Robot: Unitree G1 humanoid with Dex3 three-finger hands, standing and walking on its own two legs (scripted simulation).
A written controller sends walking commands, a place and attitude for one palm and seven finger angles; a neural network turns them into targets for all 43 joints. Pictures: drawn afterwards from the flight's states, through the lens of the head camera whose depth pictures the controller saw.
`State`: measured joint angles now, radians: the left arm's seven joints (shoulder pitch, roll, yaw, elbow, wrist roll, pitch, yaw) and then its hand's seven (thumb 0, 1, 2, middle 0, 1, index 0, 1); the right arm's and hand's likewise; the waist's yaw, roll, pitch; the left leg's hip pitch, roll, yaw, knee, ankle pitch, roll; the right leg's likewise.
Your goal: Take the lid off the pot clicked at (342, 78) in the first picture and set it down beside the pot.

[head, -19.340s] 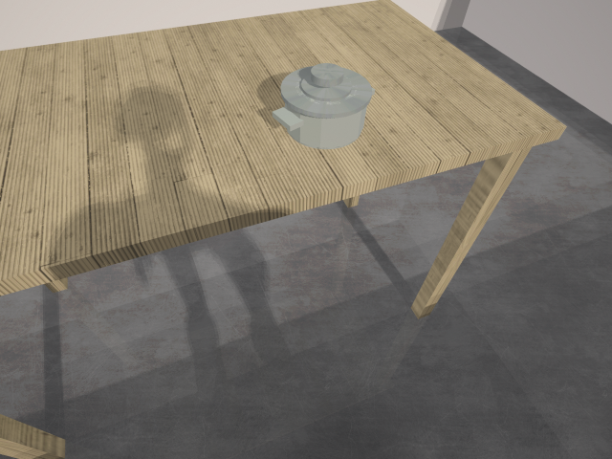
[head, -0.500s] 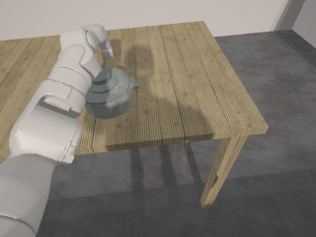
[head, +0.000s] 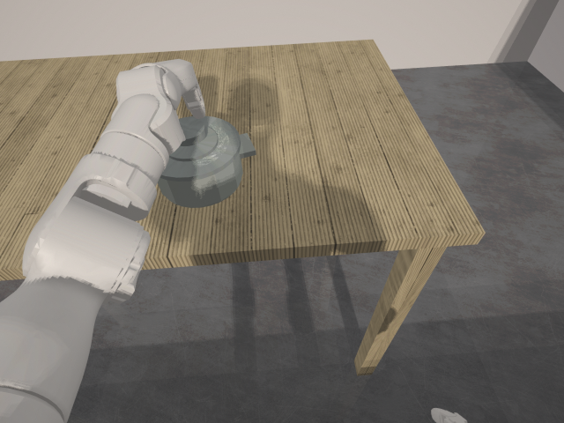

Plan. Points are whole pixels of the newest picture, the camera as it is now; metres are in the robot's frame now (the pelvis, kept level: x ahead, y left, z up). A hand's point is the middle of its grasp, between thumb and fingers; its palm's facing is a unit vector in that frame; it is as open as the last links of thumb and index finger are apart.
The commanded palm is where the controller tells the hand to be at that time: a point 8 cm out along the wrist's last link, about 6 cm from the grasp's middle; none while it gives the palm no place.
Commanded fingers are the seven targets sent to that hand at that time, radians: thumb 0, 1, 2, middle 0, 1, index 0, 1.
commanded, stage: lower the open fingers around the knob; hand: left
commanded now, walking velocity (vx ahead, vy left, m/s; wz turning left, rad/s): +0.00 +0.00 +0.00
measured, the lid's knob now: (187, 131) +0.51 +0.14 +0.16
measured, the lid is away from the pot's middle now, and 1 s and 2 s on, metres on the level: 0.00 0.00 0.00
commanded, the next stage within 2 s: close the fingers and squeeze the knob in 0.76 s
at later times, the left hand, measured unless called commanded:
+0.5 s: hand (181, 128) +0.48 +0.13 +0.19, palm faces -0.37 -0.11 -0.92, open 10.0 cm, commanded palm +0.47 +0.14 +0.23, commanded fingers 0.00 -0.40 1.71 -0.88 -0.08 -0.88 -0.08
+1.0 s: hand (184, 132) +0.47 +0.13 +0.18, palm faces -0.37 -0.08 -0.92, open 10.2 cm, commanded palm +0.47 +0.13 +0.23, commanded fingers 0.00 -0.05 0.99 -0.51 -0.81 -0.51 -0.81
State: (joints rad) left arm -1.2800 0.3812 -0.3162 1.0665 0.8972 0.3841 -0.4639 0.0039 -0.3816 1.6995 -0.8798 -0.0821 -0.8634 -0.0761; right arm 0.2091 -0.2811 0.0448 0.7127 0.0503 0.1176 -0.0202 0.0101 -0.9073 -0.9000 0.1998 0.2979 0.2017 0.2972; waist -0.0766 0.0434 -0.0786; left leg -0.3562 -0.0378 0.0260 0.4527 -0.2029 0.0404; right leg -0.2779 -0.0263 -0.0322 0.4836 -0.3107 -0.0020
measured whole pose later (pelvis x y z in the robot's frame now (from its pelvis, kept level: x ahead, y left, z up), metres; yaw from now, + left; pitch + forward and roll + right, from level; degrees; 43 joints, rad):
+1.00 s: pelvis +0.00 +0.00 +0.00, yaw +0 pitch +7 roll +1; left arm -1.27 0.37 -0.35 1.11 0.89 0.38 -0.46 0.00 -0.25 1.39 -0.69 -0.36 -0.71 -0.36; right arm 0.25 -0.28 0.04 0.73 0.05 0.13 -0.03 0.01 -0.91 -0.90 0.20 0.30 0.20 0.30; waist -0.09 0.05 -0.09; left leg -0.38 -0.04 0.03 0.47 -0.21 0.04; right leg -0.30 -0.03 -0.02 0.50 -0.32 0.00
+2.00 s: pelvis +0.01 +0.00 +0.00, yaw -1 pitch +7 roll +1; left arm -1.25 0.39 -0.30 1.10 0.89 0.36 -0.46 0.00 0.14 0.87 -0.51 -0.98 -0.62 -0.99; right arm 0.24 -0.28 0.04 0.72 0.05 0.14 -0.04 0.01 -0.91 -0.90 0.20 0.30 0.20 0.30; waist -0.10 0.04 -0.09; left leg -0.37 -0.03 0.04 0.46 -0.22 0.04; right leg -0.30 -0.01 -0.01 0.49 -0.31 0.00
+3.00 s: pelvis +0.01 +0.00 +0.00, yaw -1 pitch +7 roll +1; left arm -1.31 0.40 -0.28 1.12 0.90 0.35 -0.49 0.02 0.14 0.84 -0.52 -0.98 -0.65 -0.98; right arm 0.25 -0.27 0.04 0.75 0.04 0.04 -0.04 0.01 -0.91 -0.90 0.20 0.30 0.20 0.30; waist -0.09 0.06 -0.09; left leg -0.35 -0.03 0.03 0.43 -0.20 0.04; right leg -0.28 -0.02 -0.02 0.47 -0.31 -0.01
